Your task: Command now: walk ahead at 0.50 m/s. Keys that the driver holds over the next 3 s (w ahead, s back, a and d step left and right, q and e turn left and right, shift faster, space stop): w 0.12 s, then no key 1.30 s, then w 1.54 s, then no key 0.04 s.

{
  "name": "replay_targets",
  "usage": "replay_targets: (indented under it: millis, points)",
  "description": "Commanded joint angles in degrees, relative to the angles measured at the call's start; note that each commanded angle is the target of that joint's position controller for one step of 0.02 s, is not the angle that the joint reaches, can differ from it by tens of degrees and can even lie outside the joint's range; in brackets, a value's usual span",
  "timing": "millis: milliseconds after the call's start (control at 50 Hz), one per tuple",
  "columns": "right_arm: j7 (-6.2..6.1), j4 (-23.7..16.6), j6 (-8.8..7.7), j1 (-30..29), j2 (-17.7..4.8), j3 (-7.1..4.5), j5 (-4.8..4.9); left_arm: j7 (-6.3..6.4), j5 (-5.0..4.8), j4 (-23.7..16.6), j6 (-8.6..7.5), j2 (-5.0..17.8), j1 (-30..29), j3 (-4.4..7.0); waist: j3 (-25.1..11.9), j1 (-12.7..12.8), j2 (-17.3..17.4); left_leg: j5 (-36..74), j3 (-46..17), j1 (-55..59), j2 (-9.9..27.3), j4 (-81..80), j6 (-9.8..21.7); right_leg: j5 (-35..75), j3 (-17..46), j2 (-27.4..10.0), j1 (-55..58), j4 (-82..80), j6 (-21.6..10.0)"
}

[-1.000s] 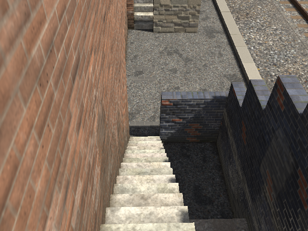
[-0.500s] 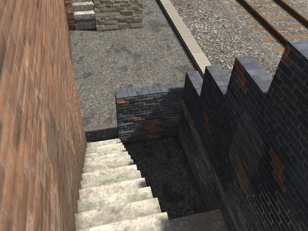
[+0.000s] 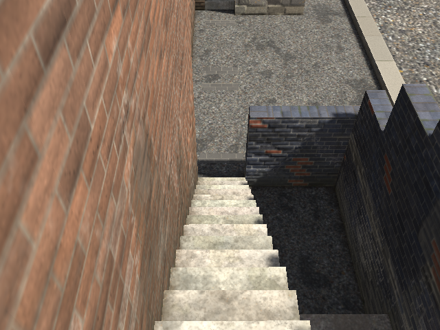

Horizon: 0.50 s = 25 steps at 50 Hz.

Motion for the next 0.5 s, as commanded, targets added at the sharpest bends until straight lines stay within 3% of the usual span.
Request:
replay_targets:
  millis: [20, 40, 60, 80, 100, 120, 140, 160, 180, 200, 220, 240, 260, 280, 300, 320, 340, 360, 380, 400, 420, 440, 480, 500]
  points:
    - [-7.15, -1.2, -0.94, 0.3, -3.2, -0.99, 9.42, -0.82, -3.78, -6.1, 2.31, 10.7, -7.7, 3.99, 2.9, -0.9, -3.6, 3.1, 3.1, 22.2, 0.3, -18.2, -1.5, 20.8, 13.3, -7.4, -3.6, -12.9, -6.1]
    - [-0.14, -4.8, -1.92, 6.6, -5.7, 0.73, -8.13, -1.59, 2.12, -11.4, 1.09, 15.4, -14.3, 2.17, 11.8, -7.8, -7.0, -21.3, 5.4, 27.9, 0.5, -14.0, -1.2, 16.7, 14.8, -7.4, -15.1, 3.8, -6.4]
    - [0.81, 1.0, -3.01, 21.3, -6.3, -1.60, -7.24, -2.00, 2.31, -11.3, 1.48, 17.8, -13.5, 4.45, 5.0, -12.5, 3.8, -22.5, 12.1, 37.6, -3.6, -27.1, -0.6, 11.9, 7.4, -1.7, -10.3, 18.9, -5.5]
    - [-0.20, 5.7, -3.29, 27.0, -12.2, -4.20, -5.08, -4.75, 3.44, -7.3, 2.74, 15.4, -3.9, 4.17, 3.9, -10.5, 9.7, -15.0, 6.8, 44.8, -0.4, -40.3, 1.7, 8.6, 5.8, 2.9, -10.6, 37.1, -4.1]
    - [0.29, 5.1, -2.79, 32.6, -13.3, -5.08, -4.81, -8.02, 4.52, -4.7, 3.58, 9.4, 1.7, 3.14, -2.2, -11.9, 10.7, -8.6, 2.1, 63.4, 2.9, -18.1, 8.7, 5.6, 12.4, 5.4, -31.4, 55.6, -4.4]
    - [1.42, 3.1, -3.10, 34.0, -17.1, -5.59, -4.28, -8.10, 0.53, -7.9, 1.48, 5.6, 6.7, 2.99, -12.4, -7.0, 12.5, 21.5, -6.5, 74.5, 12.0, -3.9, 13.5, 2.7, 7.7, 4.9, -48.3, 70.8, -1.8]
    - [2.84, 2.7, -3.25, 32.8, -18.0, -5.93, -3.39, -7.99, -3.43, -15.6, 0.24, 7.7, -1.5, 2.56, -13.1, -7.7, 7.1, 27.5, -19.9, 74.1, 20.8, -10.1, 21.4, 4.2, 6.0, 3.3, -57.4, 70.2, 2.0]
    - [2.63, 1.2, -3.48, 22.7, -15.2, -5.25, -1.89, -5.94, -3.57, -23.1, 0.04, 5.2, -12.7, 0.25, -7.3, -7.6, -0.9, -4.6, -29.7, 63.3, 26.9, -16.5, 24.8, 9.7, 9.8, -4.0, -65.3, 56.9, 4.8]
    - [2.30, 0.0, -4.24, 17.2, -7.4, -2.38, 0.16, -4.01, -3.11, -23.2, 0.53, 5.4, -17.6, -0.28, -0.8, -5.1, -4.7, -19.5, -28.0, 49.3, 25.3, -19.7, 21.2, 14.0, 12.1, -8.3, -62.4, 51.3, 5.3]
    - [1.89, -0.9, -5.79, 10.0, 2.7, 1.23, -0.49, -3.19, -3.86, -22.0, 1.29, 3.6, -14.0, -1.53, 2.9, -0.7, -7.8, -17.5, -17.4, 31.8, 19.3, -20.6, 14.8, 27.8, 15.2, -12.4, -51.7, 34.3, 6.6]
    - [1.12, -2.8, -6.75, 3.8, 5.5, 2.22, 0.89, -3.69, -3.60, -19.7, 2.08, 2.2, -8.3, -1.71, 7.4, 3.5, -3.7, -16.8, -7.7, 12.9, 12.5, -21.8, 11.9, 36.7, 13.4, -12.9, -38.0, 19.5, 7.5]
    - [-0.04, -3.8, -8.05, 2.1, 1.8, 1.22, 2.06, -5.27, -0.81, -16.4, 2.59, 4.4, -1.5, -0.08, 10.8, 3.9, 0.1, -22.7, 3.4, -6.7, 4.2, -18.6, 11.3, 49.8, 8.6, -9.7, -21.1, 8.1, 6.2]
    - [-0.40, -4.2, -8.51, 0.5, -3.5, 0.14, 1.58, -7.22, 2.06, -15.3, 3.23, 3.7, -2.5, 1.44, 9.4, 4.5, 0.3, -33.7, 7.9, -19.1, 0.4, -18.0, 9.5, 56.2, 4.3, -7.3, -3.7, 5.9, 6.2]
    - [-1.04, -3.1, -8.37, 2.5, -9.6, -1.61, 0.04, -8.94, 3.20, -15.6, 3.65, 3.0, -5.4, 1.79, 6.3, 4.5, 2.3, -34.0, 3.5, -21.3, 3.4, -17.2, 9.6, 57.0, 0.6, -4.6, 0.1, 20.1, 5.5]
    - [-0.68, -2.6, -8.35, 4.2, -10.3, -1.55, -0.25, -8.59, 1.23, -16.2, 2.98, 3.7, -7.4, 2.44, 4.6, 2.0, -0.6, -29.4, -0.2, -12.4, 6.2, -15.8, 9.2, 49.1, 3.6, -4.7, -6.9, 19.8, 6.1]
    - [-0.28, -2.5, -8.12, 6.2, -9.4, -1.33, -0.22, -7.45, 0.65, -17.5, 2.05, 4.4, -11.0, 2.68, 2.0, 0.5, -1.7, -21.1, -2.8, -2.0, 8.1, -14.0, 9.1, 41.6, 5.6, -5.7, -10.9, 13.6, 6.2]
    - [-1.51, 1.6, -7.94, 14.5, -3.6, -0.37, -0.85, -5.33, -0.21, -20.4, 1.56, 5.8, -16.4, 2.60, 3.9, -4.6, 0.0, -21.3, -11.2, 22.3, 12.5, -7.8, 10.7, 43.0, 15.2, -11.4, -33.5, 0.0, 7.0]
    - [-2.52, 4.8, -6.99, 21.2, 0.0, -0.15, 0.59, -4.18, -0.39, -22.0, 1.49, 4.6, -22.2, 1.94, 3.1, -8.8, -1.0, -21.2, -16.2, 40.4, 14.6, -5.1, 11.8, 38.5, 17.7, -13.7, -48.5, -10.6, 7.5]
    - [-3.81, 8.1, -5.93, 30.2, 3.6, 0.10, 1.61, -3.41, -0.10, -21.4, 2.56, 3.0, -23.5, 1.39, 1.5, -12.7, -1.6, -29.0, -20.8, 51.6, 13.0, 0.1, 12.7, 44.5, 18.5, -13.3, -58.4, -19.3, 8.6]
    - [-4.23, 9.1, -4.96, 33.5, 4.6, 0.09, 1.79, -3.22, 0.84, -20.9, 3.00, 2.5, -26.8, 1.45, 1.9, -13.8, -2.9, -28.6, -23.2, 51.2, 12.2, 0.8, 13.2, 44.1, 16.4, -12.8, -58.6, -20.9, 8.6]
    - [-4.15, 10.2, -4.34, 35.8, 2.9, -0.72, 1.67, -3.53, 1.74, -21.7, 3.56, 2.8, -31.7, 1.91, 2.0, -14.1, -0.9, -28.3, -24.6, 47.7, 12.2, -0.8, 13.8, 41.0, 13.5, -12.0, -57.3, -20.3, 8.2]
    - [-4.08, 9.7, -4.85, 37.9, 6.9, 0.12, 2.01, -3.53, 1.82, -22.2, 3.20, 5.3, -36.0, 2.52, 0.0, -15.2, -4.1, -31.5, -23.4, 45.4, 7.7, -0.3, 10.6, 39.3, 12.7, -11.9, -54.6, -21.3, 7.4]
    - [-3.88, 8.6, -5.20, 34.5, 8.2, 0.35, 2.72, -3.55, 1.64, -20.1, 2.02, 7.2, -35.6, 3.07, 0.7, -13.5, -2.2, -36.5, -16.9, 39.1, 3.0, 1.3, 6.9, 41.6, 7.9, -9.2, -47.8, -19.6, 5.8]
    - [-3.98, 6.9, -5.73, 35.1, 6.8, -0.13, 3.82, -3.95, 1.58, -17.4, 0.76, 7.4, -32.4, 3.30, -1.1, -12.7, 1.6, -34.3, -12.5, 37.2, 0.9, 3.4, 5.6, 42.0, 4.3, -7.0, -41.2, -19.9, 3.3]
